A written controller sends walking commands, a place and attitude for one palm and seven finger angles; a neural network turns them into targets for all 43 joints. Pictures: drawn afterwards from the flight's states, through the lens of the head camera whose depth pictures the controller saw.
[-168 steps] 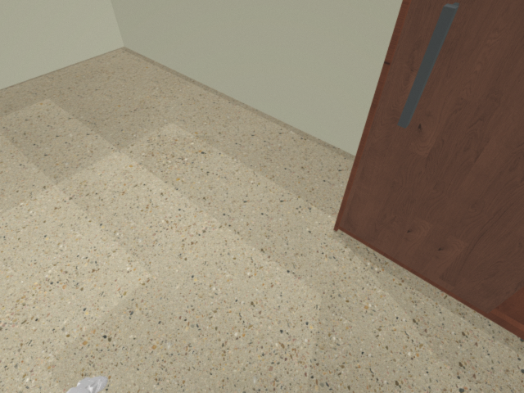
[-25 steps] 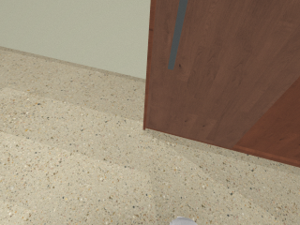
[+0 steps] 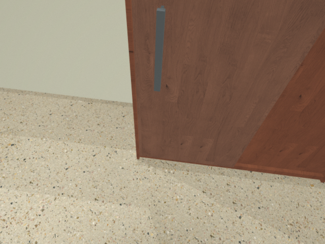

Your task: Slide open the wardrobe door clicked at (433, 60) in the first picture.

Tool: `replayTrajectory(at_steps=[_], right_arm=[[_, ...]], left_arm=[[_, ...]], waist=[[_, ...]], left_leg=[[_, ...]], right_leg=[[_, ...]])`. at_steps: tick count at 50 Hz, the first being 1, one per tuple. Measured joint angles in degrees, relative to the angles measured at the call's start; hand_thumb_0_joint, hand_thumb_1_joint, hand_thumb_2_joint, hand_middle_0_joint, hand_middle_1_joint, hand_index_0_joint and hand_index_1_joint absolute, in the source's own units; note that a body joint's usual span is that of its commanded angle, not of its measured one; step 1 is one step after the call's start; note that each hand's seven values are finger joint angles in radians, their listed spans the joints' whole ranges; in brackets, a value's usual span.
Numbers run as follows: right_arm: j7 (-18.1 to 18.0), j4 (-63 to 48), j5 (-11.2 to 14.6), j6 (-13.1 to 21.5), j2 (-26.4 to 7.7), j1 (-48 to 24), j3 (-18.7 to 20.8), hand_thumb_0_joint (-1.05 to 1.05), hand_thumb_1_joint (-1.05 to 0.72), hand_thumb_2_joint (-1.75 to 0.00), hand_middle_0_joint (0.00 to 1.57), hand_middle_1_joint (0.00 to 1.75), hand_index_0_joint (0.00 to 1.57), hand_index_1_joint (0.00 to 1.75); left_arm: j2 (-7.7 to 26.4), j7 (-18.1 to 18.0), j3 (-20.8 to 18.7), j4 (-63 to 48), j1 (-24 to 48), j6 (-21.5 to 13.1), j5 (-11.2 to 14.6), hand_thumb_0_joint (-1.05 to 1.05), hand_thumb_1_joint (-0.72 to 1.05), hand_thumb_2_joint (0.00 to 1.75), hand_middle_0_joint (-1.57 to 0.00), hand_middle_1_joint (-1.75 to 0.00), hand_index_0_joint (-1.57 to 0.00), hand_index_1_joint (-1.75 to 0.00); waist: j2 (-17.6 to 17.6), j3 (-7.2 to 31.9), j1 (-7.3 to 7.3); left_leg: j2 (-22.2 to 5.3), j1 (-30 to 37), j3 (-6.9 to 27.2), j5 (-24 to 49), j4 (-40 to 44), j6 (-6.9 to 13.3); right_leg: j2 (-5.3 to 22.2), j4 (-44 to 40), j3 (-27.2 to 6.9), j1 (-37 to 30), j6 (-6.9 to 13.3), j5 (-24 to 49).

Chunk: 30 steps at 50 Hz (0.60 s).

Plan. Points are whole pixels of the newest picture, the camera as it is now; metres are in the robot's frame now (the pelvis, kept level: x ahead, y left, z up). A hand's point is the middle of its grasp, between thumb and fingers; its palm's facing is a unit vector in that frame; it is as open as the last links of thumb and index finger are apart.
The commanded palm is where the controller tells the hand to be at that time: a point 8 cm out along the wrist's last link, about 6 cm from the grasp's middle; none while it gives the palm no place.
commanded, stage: take the last steps up to it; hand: left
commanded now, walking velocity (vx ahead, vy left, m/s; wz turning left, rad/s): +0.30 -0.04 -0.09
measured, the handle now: (159, 53) +0.76 +0.06 +0.09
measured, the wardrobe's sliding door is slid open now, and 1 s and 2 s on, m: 0.00 0.00 0.00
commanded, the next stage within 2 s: come to a stop and stand still in 0.56 s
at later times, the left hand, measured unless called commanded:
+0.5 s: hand (122, 210) +0.25 +0.14 -0.18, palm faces -0.11 -0.98 -0.17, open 7.3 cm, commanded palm none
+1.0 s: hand (124, 199) +0.29 +0.14 -0.19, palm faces +0.05 -0.98 -0.19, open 7.3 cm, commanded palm none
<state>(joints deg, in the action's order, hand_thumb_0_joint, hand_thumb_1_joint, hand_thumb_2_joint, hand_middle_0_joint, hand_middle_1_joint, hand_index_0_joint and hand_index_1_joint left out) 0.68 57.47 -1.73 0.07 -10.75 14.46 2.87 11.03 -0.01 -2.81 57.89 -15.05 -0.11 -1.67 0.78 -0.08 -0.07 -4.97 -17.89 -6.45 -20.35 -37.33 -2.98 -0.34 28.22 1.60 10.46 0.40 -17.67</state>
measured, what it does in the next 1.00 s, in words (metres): walks ahead: left foot, then right foot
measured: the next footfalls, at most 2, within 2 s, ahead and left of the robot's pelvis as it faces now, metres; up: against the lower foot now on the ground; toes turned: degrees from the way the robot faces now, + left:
left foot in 0.02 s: +0.06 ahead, +0.11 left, +0.00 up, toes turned +7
right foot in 0.50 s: +0.28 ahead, -0.15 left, +0.00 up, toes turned -12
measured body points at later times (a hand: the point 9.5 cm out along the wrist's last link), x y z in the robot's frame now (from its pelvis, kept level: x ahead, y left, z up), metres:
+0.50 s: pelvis +0.16 -0.03 -0.01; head +0.20 -0.04 +0.44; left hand +0.26 +0.19 -0.16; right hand +0.00 -0.20 -0.15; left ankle +0.02 +0.11 -0.73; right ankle +0.24 -0.14 -0.74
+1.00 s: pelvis +0.26 -0.04 -0.01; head +0.30 -0.02 +0.44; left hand +0.29 +0.19 -0.17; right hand +0.38 -0.26 -0.14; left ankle +0.34 +0.06 -0.73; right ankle +0.22 -0.15 -0.69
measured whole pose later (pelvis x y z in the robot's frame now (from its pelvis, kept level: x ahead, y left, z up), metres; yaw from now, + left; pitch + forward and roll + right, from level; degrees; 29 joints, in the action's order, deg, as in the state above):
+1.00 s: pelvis +0.26 -0.04 -0.01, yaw -2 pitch -2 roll -1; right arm -1.5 55.7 -1.3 -0.4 -7.7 5.2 1.7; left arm 9.4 -2.8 -2.6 59.4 -13.3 2.2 -0.9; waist 1.3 -5.6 -2.2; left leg -3.7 -20.0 -7.3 -11.3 -33.0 2.1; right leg 1.1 55.0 4.1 19.4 -0.8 -32.2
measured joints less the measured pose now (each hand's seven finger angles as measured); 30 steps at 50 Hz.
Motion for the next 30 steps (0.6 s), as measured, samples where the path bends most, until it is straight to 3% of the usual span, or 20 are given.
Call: replayTrajectory(at_steps=[1, 4, 7, 10, 15, 19, 22, 25, 27, 30], right_arm=[[-0.16, -0.23, -0.01, 0.85, 0.07, 0.4, -0.2, 0.01, -0.91, -0.9, 0.2, 0.3, 0.2, 0.3], [-0.63, -0.12, -0.42, 2.0, 1.26, 1.55, -0.71, 0.01, -0.91, -0.9, 0.2, 0.3, 0.2, 0.3], [-1.25, 0.81, -0.38, 2.55, 2.37, 4.31, -1.27, 0.01, -0.91, -0.9, 0.2, 0.3, 0.2, 0.3], [-1.75, 2.87, -0.01, 3.24, 3.72, 7.17, -1.9, 0.01, -0.91, -0.9, 0.2, 0.3, 0.2, 0.3], [-2.1, 6.27, 0.28, 3.59, 5.69, 10.98, -2.19, 0.01, -0.91, -0.9, 0.2, 0.3, 0.2, 0.3], [-1.99, 8.06, -0.07, 3.43, 6.53, 12.89, -1.92, 0.01, -0.91, -0.9, 0.2, 0.3, 0.2, 0.3], [-1.84, 9.15, -0.3, 3.13, 6.59, 13.88, -1.59, 0.01, -0.91, -0.9, 0.2, 0.3, 0.2, 0.3], [-1.55, 10.36, 0.07, 2.7, 6.34, 15.17, -1.31, 0.01, -0.91, -0.9, 0.2, 0.3, 0.2, 0.3], [-1.23, 11.03, 0.73, 1.74, 5.87, 13.99, -1.26, 0.01, -0.91, -0.9, 0.2, 0.3, 0.2, 0.3], [-1.17, 10.22, 0.97, 0.73, 4.61, 10.64, -0.67, 0.01, -0.91, -0.9, 0.2, 0.3, 0.2, 0.3]], left_arm=[[0.17, 0.06, -0.14, 0.36, -0.7, 0.2, 0.21, 0.01, 0.92, 0.9, -0.2, -0.3, -0.2, -0.3], [0.75, 0.29, -0.67, 2.16, -2.03, 1.61, 0.19, 0.01, 0.92, 0.9, -0.2, -0.3, -0.2, -0.3], [0.99, 1.03, -1.09, 3.19, -2.18, 1.86, -0.45, 0.01, 0.91, 0.9, -0.2, -0.3, -0.2, -0.3], [1.17, 1.35, -1.28, 2.94, -1.26, 1.11, -0.47, 0.01, 0.91, 0.9, -0.2, -0.3, -0.2, -0.3], [0.56, 1.26, -1.11, 2.76, 0.53, 0.91, -0.27, 0.01, 0.91, 0.9, -0.2, -0.3, -0.2, -0.3], [-0.41, 1.32, -0.65, 3.04, 2.88, 1.33, -0.14, 0.01, 0.91, 0.9, -0.19, -0.3, -0.2, -0.3], [-1.08, 1.26, -0.45, 2.74, 5.16, 0.93, 0.03, 0.01, 0.92, 0.9, -0.19, -0.3, -0.2, -0.3], [-1.59, 1.31, -0.18, 1.78, 6.66, -1.08, -0.07, 0.01, 0.92, 0.9, -0.2, -0.3, -0.2, -0.3], [-2.25, 0.79, -0.25, 1.34, 7.61, -2.98, 0.0, 0.01, 0.92, 0.9, -0.2, -0.3, -0.2, -0.3], [-3.14, -0.17, -0.25, 1.26, 7.18, -3.79, 0.68, 0.0, 0.92, 0.9, -0.2, -0.3, -0.2, -0.3]], waist=[[0.07, 0.38, 0.03], [1.35, 0.88, 0.4], [1.29, 1.07, 1.17], [1.46, 0.22, 1.05], [1.39, -1.47, 1.01], [0.95, -3.07, 2.38], [0.15, -4.11, 3.58], [-1.01, -4.38, 3.71], [-2.15, -5.18, 3.14], [-2.39, -5.03, 2.31]], left_leg=[[0.2, 1.72, -0.04, 1.17, 3.74, 0.62], [0.59, 2.94, -1.83, 1.08, 2.68, 3.93], [0.85, 6.78, -2.52, 2.14, 7.82, 4.59], [1.49, 10.75, -2.79, 4.04, 13.81, 4.34], [2.09, 15.73, -3.84, 4.02, 18.81, 3.82], [1.97, 18.51, -4.5, 1.87, 19.38, 2.75], [1.26, 19.81, -4.68, -0.92, 17.85, 1.37], [-0.59, 19.01, -4.01, -6.38, 10.59, -0.13], [-2.15, 12.95, -0.98, -8.89, -5.22, 1.31], [-1.24, 2.28, 2.71, -7.1, -26.36, 2.81]], right_leg=[[-0.14, 2.18, -0.11, 0.68, -0.03, -1.55], [0.19, 17.46, -0.68, 6.3, 1.03, -8.17], [1.1, 30.42, 0.13, 12.7, 1.0, -3.85], [2.72, 34.44, -0.06, 17.31, 0.13, 2.31], [5.11, 31.62, 0.46, 21.62, -1.14, 6.29], [6.18, 21.16, 3.05, 20.99, -1.15, 5.58], [5.52, 12.82, 4.77, 18.68, -0.31, 4.26], [3.83, 4.63, 6.37, 13.68, 1.4, 8.01], [3.18, 8.5, 7.56, 13.73, 2.54, 7.1], [2.77, 7.73, 8.79, 9.99, 3.03, 2.6]])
